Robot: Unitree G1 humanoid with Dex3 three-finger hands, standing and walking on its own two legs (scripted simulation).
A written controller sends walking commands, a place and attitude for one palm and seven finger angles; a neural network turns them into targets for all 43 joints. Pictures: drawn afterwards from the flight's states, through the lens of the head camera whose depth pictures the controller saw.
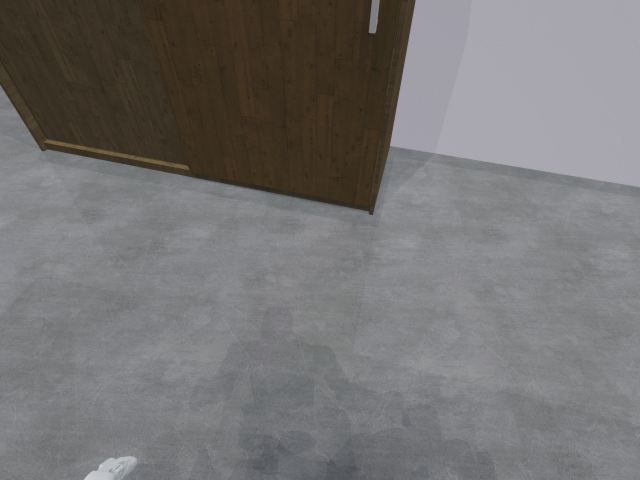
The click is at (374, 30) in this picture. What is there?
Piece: wardrobe's sliding door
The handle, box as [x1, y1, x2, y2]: [369, 0, 379, 33]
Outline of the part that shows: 379,0 372,0 369,32 375,32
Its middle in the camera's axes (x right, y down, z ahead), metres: +0.16 -0.72 +1.07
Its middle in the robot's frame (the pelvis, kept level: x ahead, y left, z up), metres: +1.31 -0.08 +0.16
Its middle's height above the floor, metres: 0.93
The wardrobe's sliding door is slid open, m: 0.00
